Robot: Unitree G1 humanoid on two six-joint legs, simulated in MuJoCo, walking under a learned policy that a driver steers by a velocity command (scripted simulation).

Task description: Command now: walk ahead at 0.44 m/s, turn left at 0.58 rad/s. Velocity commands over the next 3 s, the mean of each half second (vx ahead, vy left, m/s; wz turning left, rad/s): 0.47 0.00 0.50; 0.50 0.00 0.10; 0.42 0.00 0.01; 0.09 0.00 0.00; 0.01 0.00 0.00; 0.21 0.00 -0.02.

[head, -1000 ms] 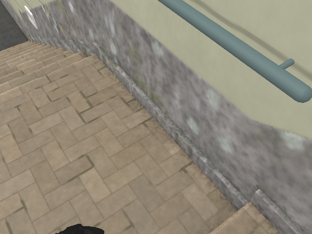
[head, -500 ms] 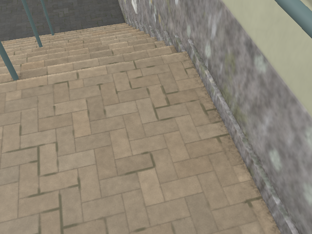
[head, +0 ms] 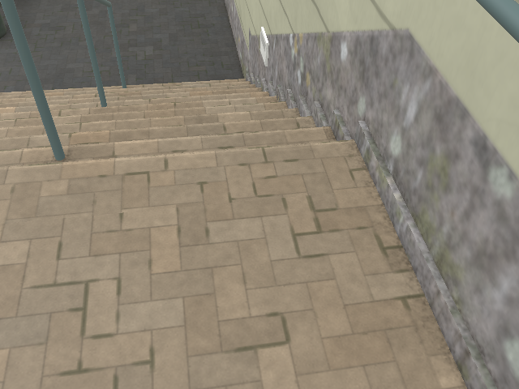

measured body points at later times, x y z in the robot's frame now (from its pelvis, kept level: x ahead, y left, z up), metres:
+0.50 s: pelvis +0.26 +0.00 -0.12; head +0.28 +0.01 +0.33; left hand +0.14 +0.23 -0.27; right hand +0.55 -0.18 -0.19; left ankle +0.40 +0.18 -0.81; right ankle +0.20 -0.15 -0.85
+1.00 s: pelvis +0.51 +0.09 -0.11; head +0.53 +0.10 +0.34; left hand +0.64 +0.37 -0.21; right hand +0.58 -0.18 -0.24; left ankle +0.40 +0.17 -0.85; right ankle +0.73 -0.01 -0.81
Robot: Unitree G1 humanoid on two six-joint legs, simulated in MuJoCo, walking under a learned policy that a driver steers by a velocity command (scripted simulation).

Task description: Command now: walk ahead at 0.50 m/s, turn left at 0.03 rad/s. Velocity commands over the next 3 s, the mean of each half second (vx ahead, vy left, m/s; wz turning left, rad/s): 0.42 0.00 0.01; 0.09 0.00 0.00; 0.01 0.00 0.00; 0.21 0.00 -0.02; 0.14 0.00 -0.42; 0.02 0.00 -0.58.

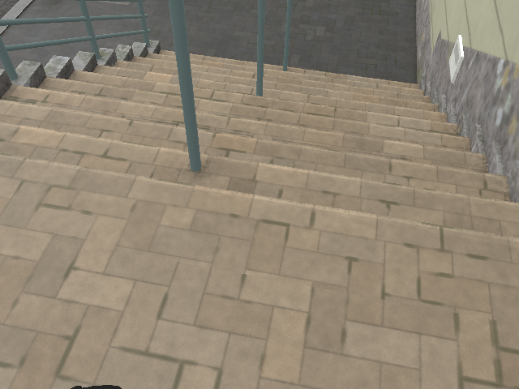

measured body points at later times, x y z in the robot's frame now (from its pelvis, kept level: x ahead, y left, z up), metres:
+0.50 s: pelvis +0.25 -0.06 +0.00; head +0.29 -0.06 +0.45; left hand +0.25 +0.21 -0.14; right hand +0.45 -0.30 -0.11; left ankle +0.43 +0.09 -0.70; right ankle +0.18 -0.13 -0.74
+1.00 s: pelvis +0.38 -0.05 -0.01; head +0.39 -0.05 +0.44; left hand +0.45 +0.20 -0.15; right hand +0.55 -0.29 -0.12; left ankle +0.43 +0.06 -0.74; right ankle +0.33 -0.16 -0.74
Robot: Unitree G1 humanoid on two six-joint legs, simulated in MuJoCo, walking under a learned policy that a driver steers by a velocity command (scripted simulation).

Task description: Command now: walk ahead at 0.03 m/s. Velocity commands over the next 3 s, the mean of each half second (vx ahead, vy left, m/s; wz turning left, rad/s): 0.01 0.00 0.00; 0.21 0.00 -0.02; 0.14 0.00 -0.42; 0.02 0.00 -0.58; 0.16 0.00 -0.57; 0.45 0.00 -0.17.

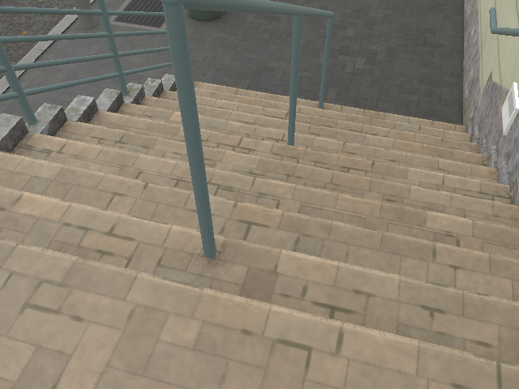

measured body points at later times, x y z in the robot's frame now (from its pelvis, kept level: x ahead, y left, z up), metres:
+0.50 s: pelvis +0.02 -0.02 +0.00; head +0.03 -0.03 +0.45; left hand +0.15 +0.25 -0.11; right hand +0.16 -0.29 -0.12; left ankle +0.06 +0.11 -0.73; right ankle -0.04 -0.12 -0.73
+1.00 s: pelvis +0.13 +0.04 +0.00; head +0.14 +0.05 +0.45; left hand +0.11 +0.30 -0.15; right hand +0.23 -0.21 -0.13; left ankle +0.13 +0.14 -0.73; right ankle -0.01 -0.11 -0.67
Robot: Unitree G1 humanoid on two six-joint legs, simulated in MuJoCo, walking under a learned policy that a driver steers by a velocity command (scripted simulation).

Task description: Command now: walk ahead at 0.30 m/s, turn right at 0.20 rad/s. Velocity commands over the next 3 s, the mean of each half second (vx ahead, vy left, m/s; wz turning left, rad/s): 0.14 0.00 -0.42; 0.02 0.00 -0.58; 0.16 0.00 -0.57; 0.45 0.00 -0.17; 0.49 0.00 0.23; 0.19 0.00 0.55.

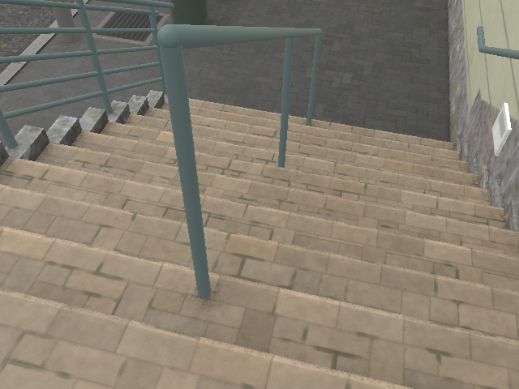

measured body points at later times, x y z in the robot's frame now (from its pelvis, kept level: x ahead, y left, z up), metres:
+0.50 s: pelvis +0.17 -0.04 +0.00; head +0.19 -0.05 +0.45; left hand +0.34 +0.21 -0.11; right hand +0.22 -0.33 -0.12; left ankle +0.06 +0.12 -0.65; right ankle +0.24 -0.13 -0.73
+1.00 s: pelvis +0.23 +0.02 +0.02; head +0.26 +0.01 +0.46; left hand +0.50 +0.16 -0.09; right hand +0.12 -0.26 -0.10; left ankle +0.26 +0.11 -0.74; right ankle +0.22 -0.13 -0.69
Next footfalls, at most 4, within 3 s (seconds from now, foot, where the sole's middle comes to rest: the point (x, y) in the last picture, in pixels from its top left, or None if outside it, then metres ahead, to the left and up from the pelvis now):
0.38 right None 0.28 -0.14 -0.77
0.92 left None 0.30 0.09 -0.77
1.46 right None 0.16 -0.07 -0.77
1.92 left None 0.45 -0.19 -0.77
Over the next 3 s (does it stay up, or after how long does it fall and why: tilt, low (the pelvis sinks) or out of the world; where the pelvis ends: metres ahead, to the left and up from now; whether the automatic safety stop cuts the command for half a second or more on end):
stays up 0.61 -0.43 -0.15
